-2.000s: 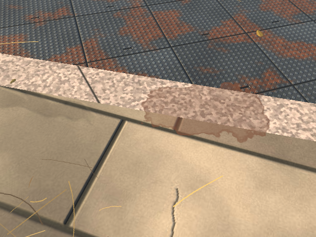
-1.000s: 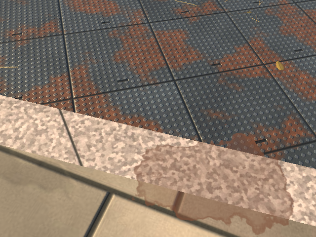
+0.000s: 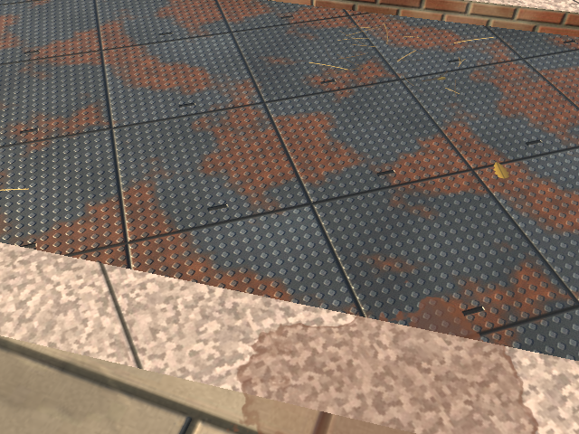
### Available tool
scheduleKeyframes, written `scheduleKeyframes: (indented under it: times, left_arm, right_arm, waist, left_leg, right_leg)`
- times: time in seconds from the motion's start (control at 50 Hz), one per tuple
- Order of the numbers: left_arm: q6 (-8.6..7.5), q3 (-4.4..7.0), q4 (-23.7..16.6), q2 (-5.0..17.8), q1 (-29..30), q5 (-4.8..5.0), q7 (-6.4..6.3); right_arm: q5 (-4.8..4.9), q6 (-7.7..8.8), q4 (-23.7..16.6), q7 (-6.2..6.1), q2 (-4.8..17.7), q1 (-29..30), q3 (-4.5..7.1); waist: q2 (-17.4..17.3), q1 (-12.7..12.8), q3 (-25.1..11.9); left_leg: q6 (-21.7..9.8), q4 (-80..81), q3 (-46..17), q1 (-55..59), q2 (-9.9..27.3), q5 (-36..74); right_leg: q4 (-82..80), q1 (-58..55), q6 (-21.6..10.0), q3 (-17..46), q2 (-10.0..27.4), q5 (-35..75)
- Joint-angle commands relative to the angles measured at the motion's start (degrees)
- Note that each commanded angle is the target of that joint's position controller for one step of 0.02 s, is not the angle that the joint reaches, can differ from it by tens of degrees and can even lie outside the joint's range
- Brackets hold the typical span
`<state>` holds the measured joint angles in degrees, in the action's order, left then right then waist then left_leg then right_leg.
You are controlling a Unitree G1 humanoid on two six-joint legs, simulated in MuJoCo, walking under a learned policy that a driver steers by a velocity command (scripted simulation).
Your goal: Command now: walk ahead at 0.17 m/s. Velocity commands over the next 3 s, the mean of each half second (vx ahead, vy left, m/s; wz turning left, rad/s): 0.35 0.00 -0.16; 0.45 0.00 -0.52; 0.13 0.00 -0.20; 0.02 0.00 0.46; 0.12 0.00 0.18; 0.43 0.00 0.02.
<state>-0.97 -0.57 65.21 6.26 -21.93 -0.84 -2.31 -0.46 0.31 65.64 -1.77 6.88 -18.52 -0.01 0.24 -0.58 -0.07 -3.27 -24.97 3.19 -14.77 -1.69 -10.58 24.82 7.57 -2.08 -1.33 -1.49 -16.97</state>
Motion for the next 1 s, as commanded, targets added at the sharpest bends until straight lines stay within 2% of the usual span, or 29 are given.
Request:
scheduleKeyframes:
  times: [0.02, 0.08, 0.1, 0.16, 0.2, 0.22, 0.24, 0.26, 0.28, 0.3, 0.32, 0.34, 0.38, 0.44, 0.54, 0.6, 0.64, 0.68, 0.7, 0.72, 0.74, 0.76, 0.78, 0.8, 0.82, 0.84, 0.88, 0.92, 1.0]
  left_arm:
    - [0.24, 1.43, -1.0, 5.7, -6.4, -0.26, 0.19]
    - [-0.29, 3.07, -0.2, 9.0, -10.0, -0.18, 0.13]
    - [-0.54, 3.56, -0.4, 9.6, -9.5, -0.27, 0.1]
    - [-1.68, 4.07, -1.0, 9.7, -7.7, -0.53, 0.39]
    - [-2.21, 4.17, -1.5, 9.5, -5.7, -0.17, 0.57]
    - [-2.24, 4.2, -1.9, 9.3, -4.2, 0.13, 0.71]
    - [-2.47, 4.08, -2.4, 8.9, -3.3, 0.1, 0.84]
    - [-3.17, 3.45, -3.8, 6.9, -1.2, 0.05, 1.28]
    - [-3.79, 2.31, -6.6, 2.2, -1.6, 0.48, 1.9]
    - [-3.45, 3.63, -7.4, 7.8, 2.0, -1.39, 2.25]
    - [-3.41, 3.78, -8.2, 7.2, 4.2, -1.48, 2.89]
    - [-3.53, 3.5, -7.9, 5.5, 3.9, -0.95, 3.4]
    - [-2.87, 3.86, -7.3, 5.0, 2.5, -1.11, 3.88]
    - [-1.65, 4.18, -8.7, 4.8, 5.1, -1.0, 4.12]
    - [-1.29, 3.19, -14.5, 3.2, 17.8, -0.5, 4.69]
    - [-0.97, 2.89, -17.0, 3.8, 22.2, -0.54, 4.88]
    - [-0.92, 3.54, -16.5, 5.6, 18.6, -0.67, 4.47]
    - [-1.03, 4.8, -14.0, 8.2, 9.2, -0.93, 3.99]
    - [-1.19, 5.78, -11.8, 10.1, 2.5, -1.21, 3.78]
    - [-1.28, 7.21, -10.4, 12.9, -2.9, -1.61, 3.31]
    - [-0.86, 8.49, -11.4, 17.8, -0.5, -0.98, 2.9]
    - [-0.19, 8.64, -12.5, 20.0, -0.9, -0.66, 3.21]
    - [0.05, 7.93, -12.6, 17.0, 1.7, -0.35, 2.44]
    - [-0.22, 7.22, -12.7, 14.4, 4.0, -0.01, 2.14]
    - [-0.86, 6.62, -12.7, 12.5, 5.9, -0.27, 2.08]
    - [-1.55, 6.38, -13.3, 12.1, 7.1, -0.04, 1.79]
    - [-2.9, 6.01, -13.2, 12.3, 6.2, 0.52, 1.72]
    - [-3.5, 6.25, -13.3, 14.3, 4.2, 0.93, 1.65]
    - [-2.24, 6.07, -13.7, 14.5, -1.0, 0.99, 1.64]
  right_arm:
    - [-0.25, -0.12, -1.9, 0.32, 5.2, -2.2, 1.29]
    - [-1.24, 1.1, -5.1, 1.43, 2.2, 2.8, 0.92]
    - [-1.71, 1.65, -6.2, 1.75, 3.5, 4.2, 1.3]
    - [-1.19, 3.1, -8.3, 2.62, 4.9, 4.8, 2.18]
    - [-0.57, 3.81, -8.4, 2.8, 4.0, 3.3, 2.39]
    - [-0.25, 4.1, -7.1, 2.73, 3.6, -0.7, 2.61]
    - [-0.07, 4.37, -4.7, 2.42, 4.3, -7.3, 3.27]
    - [-0.69, 4.9, -3.0, 1.63, 7.9, -15.5, 4.51]
    - [-0.84, 4.69, -1.9, 1.09, 15.2, -23.3, 6.25]
    - [-1.07, 3.83, -1.4, 0.73, 11.9, -21.4, 5.54]
    - [-1.32, 3.86, -4.0, 0.82, 9.8, -14.0, 4.71]
    - [-1.15, 4.24, -5.4, 0.98, 9.0, -9.2, 4.39]
    - [-0.6, 5.13, -6.2, 0.66, 6.6, -6.3, 3.34]
    - [-0.49, 5.94, -4.5, 0.16, 6.2, -10.6, 2.68]
    - [-0.69, 6.17, -4.3, -0.25, 5.7, -11.2, 1.7]
    - [-0.49, 6.28, -3.7, -0.86, 7.8, -12.6, 1.87]
    - [-0.19, 6.32, -3.7, -1.46, 9.9, -12.4, 2.41]
    - [-0.27, 5.79, -4.4, -1.88, 11.7, -10.7, 3.16]
    - [-0.35, 5.51, -5.3, -1.49, 12.4, -9.3, 3.53]
    - [-0.45, 5.38, -6.7, -0.7, 13.0, -7.5, 3.95]
    - [-1.28, 5.63, -9.8, 0.02, 7.5, -6.8, 3.43]
    - [0.83, 5.65, -13.9, 1.02, 8.2, -7.4, 3.49]
    - [0.15, 6.36, -15.2, 1.35, 10.4, -0.5, 3.59]
    - [0.19, 6.97, -16.1, 1.5, 10.8, 0.9, 3.68]
    - [-0.3, 6.78, -16.0, 1.25, 10.5, 1.4, 3.83]
    - [-1.32, 5.69, -15.7, 1.18, 9.6, 0.0, 3.71]
    - [-2.24, 3.4, -16.3, 1.63, 8.3, -0.6, 3.61]
    - [-2.08, 2.11, -17.9, 1.58, 8.8, 2.2, 3.75]
    - [-1.58, 1.0, -22.0, 1.44, 9.3, 10.3, 3.6]
  waist:
    - [1.7, 1.1, 9.4]
    - [9.0, 3.5, 11.6]
    - [8.3, 3.6, 11.8]
    - [6.3, 1.9, 11.3]
    - [5.7, 0.1, 11.0]
    - [4.4, -1.9, 10.5]
    - [2.3, -4.5, 8.7]
    - [-5.3, -8.2, 5.4]
    - [-20.4, -9.4, 0.4]
    - [-11.9, -7.6, 3.9]
    - [-4.6, -4.2, 7.9]
    - [-2.1, -2.1, 8.8]
    - [-1.6, 0.3, 7.9]
    - [-3.3, 0.4, 6.4]
    - [-4.7, -0.3, 8.9]
    - [-5.1, -0.5, 8.9]
    - [-6.2, 1.7, 5.8]
    - [-7.9, 6.2, 0.4]
    - [-7.9, 9.3, -3.0]
    - [-4.9, 12.8, -5.6]
    - [8.6, 8.6, -8.6]
    - [10.3, 7.0, -15.2]
    - [1.7, 7.0, -6.6]
    - [-2.0, 4.8, -0.9]
    - [-6.5, 1.7, 1.4]
    - [-7.2, -0.3, 1.6]
    - [-5.2, -2.0, 1.3]
    - [-3.1, -1.9, 2.6]
    - [1.9, 1.1, 0.7]
  left_leg:
    - [-2.3, 2.3, -6.6, -5.0, 3.2, -25.2]
    - [-0.8, -12.2, 0.8, -14.9, 0.1, -11.4]
    - [-0.9, -16.3, 0.2, -17.1, 2.0, -9.9]
    - [-1.3, -16.2, -1.0, -17.5, 4.0, -12.5]
    - [-1.4, -9.3, 1.6, -9.1, 2.2, -10.0]
    - [-1.2, -4.1, 3.4, 0.2, 0.3, -7.0]
    - [-1.0, -0.9, 3.0, 11.7, -0.9, -5.7]
    - [-2.0, 5.5, -7.7, 23.0, 7.0, -11.6]
    - [-7.5, 15.8, -31.8, 30.8, 22.2, -26.6]
    - [-9.5, 17.3, -36.9, 23.6, 25.4, -30.0]
    - [-8.4, 17.4, -31.4, 17.8, 23.8, -27.9]
    - [-6.9, 18.3, -25.1, 14.1, 21.6, -21.3]
    - [-3.8, 18.9, -14.1, 12.5, 17.2, -8.7]
    - [-2.7, 16.4, -5.1, 16.0, 15.8, 11.5]
    - [-1.6, 15.5, 5.0, 12.2, 13.0, 26.3]
    - [-1.3, 13.4, 8.2, 12.9, 14.1, 37.4]
    - [-0.8, 6.4, 10.3, 16.0, 15.0, 53.7]
    - [-1.1, -7.3, 10.8, 17.2, 16.5, 62.3]
    - [-1.5, -18.0, 10.4, 14.9, 16.6, 57.0]
    - [-1.1, -33.8, 11.1, 7.0, 14.6, 41.8]
    - [0.1, -54.8, 10.0, -8.4, 5.4, -13.3]
    - [1.2, -66.5, -2.9, -24.3, -1.4, -19.3]
    - [0.6, -64.1, -5.8, -31.5, 3.1, -13.0]
    - [0.5, -58.4, -5.6, -30.3, 5.3, -9.0]
    - [1.1, -53.1, -6.0, -26.3, 7.2, -7.3]
    - [2.0, -49.9, -6.3, -21.8, 8.1, -7.2]
    - [3.6, -44.9, -5.9, -18.2, 8.8, -7.7]
    - [5.3, -39.9, -4.1, -18.5, 8.7, -5.4]
    - [5.9, -31.0, -1.7, -20.9, 6.1, 2.8]
  right_leg:
    - [-8.3, 10.0, -5.2, 9.4, 5.7, -25.0]
    - [-17.5, 2.3, -10.1, 23.0, 16.2, -28.5]
    - [-19.0, 1.5, -11.5, 25.0, 18.8, -26.0]
    - [-17.3, -0.3, -11.1, 21.6, 18.2, -18.5]
    - [-14.4, 3.3, -9.6, 16.2, 15.1, -13.3]
    - [-11.2, 8.6, -8.9, 13.7, 12.8, -10.9]
    - [-5.7, 14.9, -7.8, 11.4, 10.3, -6.5]
    - [8.1, 22.4, -5.6, 5.6, 5.4, -2.4]
    - [27.6, 33.3, -3.0, -3.3, -2.1, -10.8]
    - [38.7, 36.1, -4.0, 1.0, 0.6, -13.1]
    - [41.8, 36.6, -4.8, 3.7, 3.5, -7.4]
    - [41.2, 34.7, -4.7, 4.8, 4.8, -2.3]
    - [39.3, 31.9, -3.9, 4.1, 5.7, 3.0]
    - [39.7, 35.0, -3.3, 1.6, 4.9, 6.8]
    - [24.2, 32.9, -2.8, -4.3, 3.1, 14.2]
    - [14.4, 25.6, -4.4, -9.2, 0.7, 14.6]
    - [13.3, 19.5, -6.8, -11.1, -2.1, 12.5]
    - [12.9, 10.2, -10.0, -10.4, -4.3, 8.2]
    - [9.6, 2.4, -11.9, -8.6, -5.0, 7.6]
    - [3.9, -7.0, -14.0, -2.7, -2.1, 4.2]
    - [3.2, -16.4, -17.7, 20.0, 13.4, 9.8]
    - [-7.5, -25.9, -27.6, 45.7, 21.2, 0.9]
    - [-11.5, -20.7, -24.6, 39.8, 20.4, -4.0]
    - [-12.7, -12.5, -21.8, 34.0, 18.9, 0.2]
    - [-12.9, -6.1, -19.1, 29.1, 16.1, 8.2]
    - [-12.7, -1.1, -17.9, 24.6, 13.6, 14.2]
    - [-12.7, 3.0, -16.7, 19.8, 10.3, 20.7]
    - [-11.5, 5.2, -15.5, 16.0, 8.6, 34.7]
    - [-5.5, 1.9, -8.9, 12.2, 5.0, 54.1]
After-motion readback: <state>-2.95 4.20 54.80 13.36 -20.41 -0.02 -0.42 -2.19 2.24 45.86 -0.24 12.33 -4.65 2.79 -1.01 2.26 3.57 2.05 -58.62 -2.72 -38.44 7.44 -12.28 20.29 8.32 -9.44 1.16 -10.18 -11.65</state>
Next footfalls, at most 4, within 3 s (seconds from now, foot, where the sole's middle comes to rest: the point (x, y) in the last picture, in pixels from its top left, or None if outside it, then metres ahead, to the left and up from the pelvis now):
0.72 right None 0.43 -0.06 -0.78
1.24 left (319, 366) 0.72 -0.06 -0.78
1.76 right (371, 423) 0.57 -0.17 -0.78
2.20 left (283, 417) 0.59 0.04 -0.78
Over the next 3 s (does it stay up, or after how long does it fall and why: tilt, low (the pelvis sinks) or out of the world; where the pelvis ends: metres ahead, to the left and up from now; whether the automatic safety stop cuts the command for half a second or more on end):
stays up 0.78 -0.12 0.00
